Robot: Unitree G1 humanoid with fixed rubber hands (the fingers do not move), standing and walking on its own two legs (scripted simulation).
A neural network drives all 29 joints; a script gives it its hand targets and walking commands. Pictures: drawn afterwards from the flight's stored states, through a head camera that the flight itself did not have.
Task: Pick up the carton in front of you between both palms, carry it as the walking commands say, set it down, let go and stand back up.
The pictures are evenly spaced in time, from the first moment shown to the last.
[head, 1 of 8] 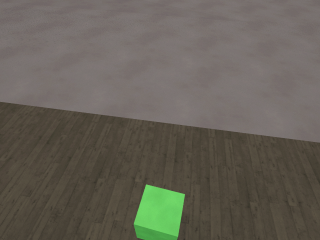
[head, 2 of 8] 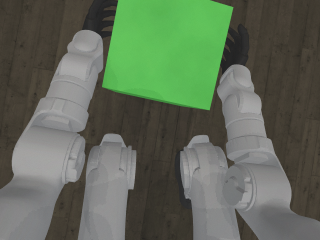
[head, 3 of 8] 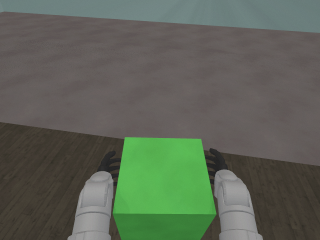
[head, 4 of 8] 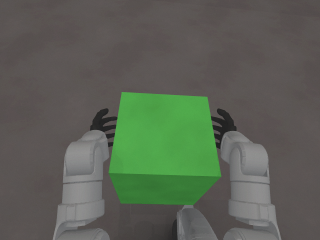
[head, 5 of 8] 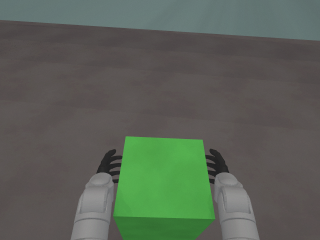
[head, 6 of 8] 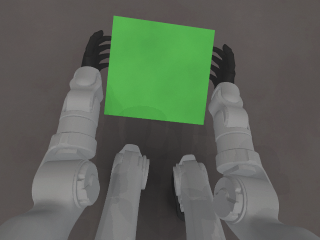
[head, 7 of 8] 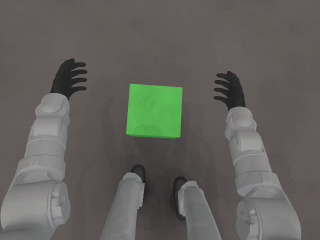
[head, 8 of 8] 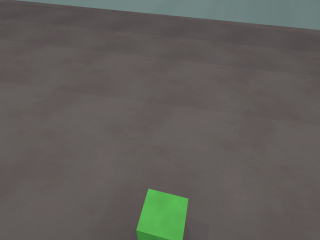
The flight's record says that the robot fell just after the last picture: no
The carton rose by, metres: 0.69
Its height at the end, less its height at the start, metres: -0.10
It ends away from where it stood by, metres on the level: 2.66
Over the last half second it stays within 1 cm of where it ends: yes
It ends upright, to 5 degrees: yes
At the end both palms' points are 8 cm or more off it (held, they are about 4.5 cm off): yes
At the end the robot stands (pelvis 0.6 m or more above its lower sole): yes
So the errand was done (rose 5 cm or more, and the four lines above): yes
